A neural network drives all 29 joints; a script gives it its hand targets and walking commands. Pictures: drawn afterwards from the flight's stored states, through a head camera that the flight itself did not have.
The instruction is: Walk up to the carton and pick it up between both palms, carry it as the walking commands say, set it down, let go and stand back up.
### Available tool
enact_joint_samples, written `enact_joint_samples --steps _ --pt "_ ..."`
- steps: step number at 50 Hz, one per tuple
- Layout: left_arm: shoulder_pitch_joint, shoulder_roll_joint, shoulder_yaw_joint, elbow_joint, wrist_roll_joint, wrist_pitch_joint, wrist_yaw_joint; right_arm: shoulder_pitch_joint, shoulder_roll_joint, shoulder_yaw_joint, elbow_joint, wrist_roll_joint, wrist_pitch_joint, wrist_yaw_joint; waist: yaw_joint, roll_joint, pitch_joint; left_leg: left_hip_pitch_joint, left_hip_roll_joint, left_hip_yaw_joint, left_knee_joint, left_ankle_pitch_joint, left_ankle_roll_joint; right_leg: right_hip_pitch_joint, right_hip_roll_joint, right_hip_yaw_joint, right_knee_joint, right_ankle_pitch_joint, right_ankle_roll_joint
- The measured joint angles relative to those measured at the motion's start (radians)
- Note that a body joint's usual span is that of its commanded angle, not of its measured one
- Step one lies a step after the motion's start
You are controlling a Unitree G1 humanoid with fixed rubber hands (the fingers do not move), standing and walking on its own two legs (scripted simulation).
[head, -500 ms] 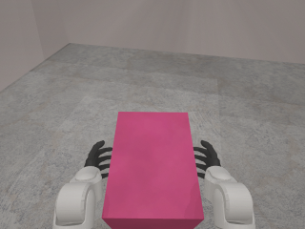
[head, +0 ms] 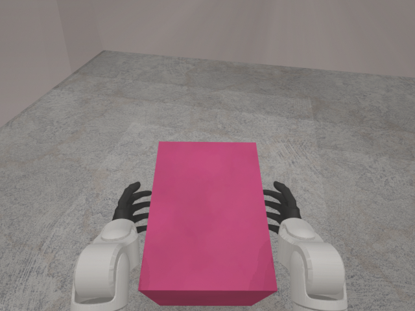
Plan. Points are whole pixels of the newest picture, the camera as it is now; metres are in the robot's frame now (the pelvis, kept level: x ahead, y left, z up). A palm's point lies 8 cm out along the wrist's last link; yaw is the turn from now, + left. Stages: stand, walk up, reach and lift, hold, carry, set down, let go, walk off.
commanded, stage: carry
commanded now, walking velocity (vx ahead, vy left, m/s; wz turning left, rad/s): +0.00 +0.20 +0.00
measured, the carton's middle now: (206, 226) +0.30 +0.00 +0.03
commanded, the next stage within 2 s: none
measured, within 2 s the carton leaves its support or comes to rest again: neither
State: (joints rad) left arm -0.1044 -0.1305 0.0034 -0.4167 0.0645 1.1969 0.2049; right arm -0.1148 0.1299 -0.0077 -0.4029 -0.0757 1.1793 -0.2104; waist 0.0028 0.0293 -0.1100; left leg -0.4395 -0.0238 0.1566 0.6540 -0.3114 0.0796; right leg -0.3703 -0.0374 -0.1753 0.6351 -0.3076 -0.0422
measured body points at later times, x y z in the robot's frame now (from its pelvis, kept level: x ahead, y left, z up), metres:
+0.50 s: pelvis -0.03 +0.16 +0.01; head -0.02 +0.17 +0.46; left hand +0.24 +0.31 +0.09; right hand +0.26 +0.03 +0.10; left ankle +0.01 +0.24 -0.72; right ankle -0.04 +0.06 -0.68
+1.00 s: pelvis -0.05 +0.33 +0.01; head -0.04 +0.34 +0.46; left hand +0.22 +0.48 +0.09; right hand +0.24 +0.20 +0.10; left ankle -0.02 +0.43 -0.72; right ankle -0.06 +0.17 -0.68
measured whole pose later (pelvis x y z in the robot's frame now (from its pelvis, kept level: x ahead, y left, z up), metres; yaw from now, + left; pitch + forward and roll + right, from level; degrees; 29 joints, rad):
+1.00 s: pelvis -0.05 +0.33 +0.01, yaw +1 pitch +4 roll +0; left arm -0.13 -0.13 0.01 -0.42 0.07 1.23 0.24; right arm -0.16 0.14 0.01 -0.36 -0.07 1.20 -0.22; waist 0.01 -0.04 -0.06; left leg -0.39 0.03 0.11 0.56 -0.23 0.03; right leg -0.49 -0.15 -0.09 0.93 -0.56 0.07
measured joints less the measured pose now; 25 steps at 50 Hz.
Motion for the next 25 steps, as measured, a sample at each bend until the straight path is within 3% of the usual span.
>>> enact_joint_samples --steps 2,6,12,14,16,19,22,25 --pt "-0.001 0.001 -0.004 0.033 0.000 0.006 -0.001 0.015 0.000 0.001 0.011 -0.003 0.010 -0.009 -0.008 0.002 -0.003 -0.045 -0.009 -0.034 0.141 -0.094 -0.028 0.012 -0.016 0.001 -0.013 -0.008 -0.005" --pt "0.012 0.001 -0.003 0.026 0.005 0.004 -0.007 0.011 -0.001 0.008 0.010 0.000 0.018 -0.015 -0.016 -0.012 0.009 -0.096 0.022 -0.082 0.309 -0.039 -0.066 0.052 -0.058 0.015 -0.097 0.037 0.034" --pt "-0.002 0.000 -0.002 -0.016 0.010 -0.003 -0.002 -0.021 0.002 -0.001 -0.015 0.009 0.012 -0.013 -0.014 -0.051 0.020 -0.010 0.068 -0.094 0.082 -0.037 -0.085 0.040 -0.144 0.048 -0.115 0.071 0.105" --pt "-0.009 0.000 -0.004 -0.024 0.012 0.002 0.002 -0.030 0.003 -0.006 -0.020 0.009 0.015 -0.011 -0.013 -0.056 0.018 0.064 0.072 -0.075 -0.085 0.017 -0.084 0.017 -0.169 0.061 -0.072 0.056 0.136" --pt "-0.014 0.001 0.004 -0.020 0.012 0.007 0.005 -0.034 0.005 -0.001 0.000 0.005 0.006 -0.009 -0.016 -0.072 0.013 0.062 0.056 -0.060 -0.109 0.105 -0.083 -0.030 -0.191 0.083 0.019 -0.031 0.143" --pt "0.004 0.001 0.011 -0.013 0.007 0.023 0.013 -0.026 0.003 0.010 0.033 0.004 0.010 -0.007 -0.002 -0.065 0.026 0.046 0.058 -0.053 -0.078 0.069 -0.059 -0.113 -0.128 0.099 0.256 -0.244 0.114" --pt "0.004 0.001 -0.001 -0.017 0.000 0.023 0.025 -0.014 0.002 0.006 0.023 0.000 0.007 0.000 0.009 -0.056 0.038 0.049 0.049 -0.043 -0.099 0.079 -0.034 -0.149 -0.067 0.072 0.372 -0.227 0.088" --pt "-0.008 0.000 -0.005 -0.024 -0.002 0.016 0.026 -0.015 0.002 0.001 0.004 -0.003 -0.001 0.002 0.008 -0.048 0.037 0.043 0.025 -0.025 -0.106 0.088 -0.007 -0.122 -0.024 0.042 0.309 -0.200 0.068"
